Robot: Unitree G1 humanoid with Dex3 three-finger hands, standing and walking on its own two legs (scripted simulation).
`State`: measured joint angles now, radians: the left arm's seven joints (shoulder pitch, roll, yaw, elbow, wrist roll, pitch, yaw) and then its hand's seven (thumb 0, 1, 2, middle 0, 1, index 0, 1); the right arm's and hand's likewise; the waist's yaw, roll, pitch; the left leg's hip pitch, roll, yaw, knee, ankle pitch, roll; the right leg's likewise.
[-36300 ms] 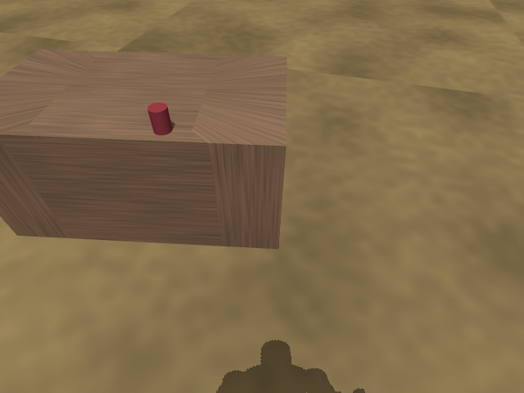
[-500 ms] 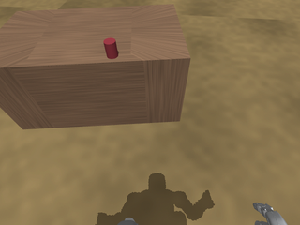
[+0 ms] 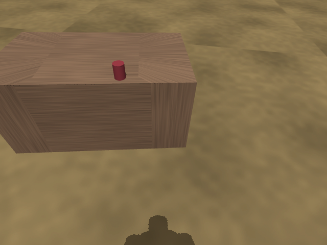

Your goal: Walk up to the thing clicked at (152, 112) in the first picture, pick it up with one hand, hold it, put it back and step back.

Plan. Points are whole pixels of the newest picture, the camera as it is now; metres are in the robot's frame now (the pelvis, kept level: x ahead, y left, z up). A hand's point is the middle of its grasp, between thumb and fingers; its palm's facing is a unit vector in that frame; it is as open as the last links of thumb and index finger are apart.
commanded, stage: step back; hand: left
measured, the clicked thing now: (119, 70) +1.07 +0.23 -0.12
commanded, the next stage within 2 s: stand in 0.64 s
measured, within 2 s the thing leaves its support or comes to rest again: neither
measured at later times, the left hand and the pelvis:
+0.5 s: hand out of the picture +0.13 +0.28 -0.16, palm faces +0.04 -0.94 -0.34, open 7.4 cm; pelvis +0.06 +0.01 +0.00, yaw +1 degrees
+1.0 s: hand out of the picture +0.14 +0.25 -0.14, palm faces +0.00 -0.94 -0.33, open 7.4 cm; pelvis +0.05 +0.00 +0.02, yaw +1 degrees
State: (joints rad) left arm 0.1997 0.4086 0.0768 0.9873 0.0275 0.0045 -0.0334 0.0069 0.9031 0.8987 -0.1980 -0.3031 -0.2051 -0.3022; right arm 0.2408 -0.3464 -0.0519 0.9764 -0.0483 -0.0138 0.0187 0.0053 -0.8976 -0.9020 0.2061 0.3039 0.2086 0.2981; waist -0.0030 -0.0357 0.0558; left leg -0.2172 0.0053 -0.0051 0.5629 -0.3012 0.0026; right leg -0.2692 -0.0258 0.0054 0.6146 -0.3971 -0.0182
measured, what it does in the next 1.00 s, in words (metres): steps on the spot: left foot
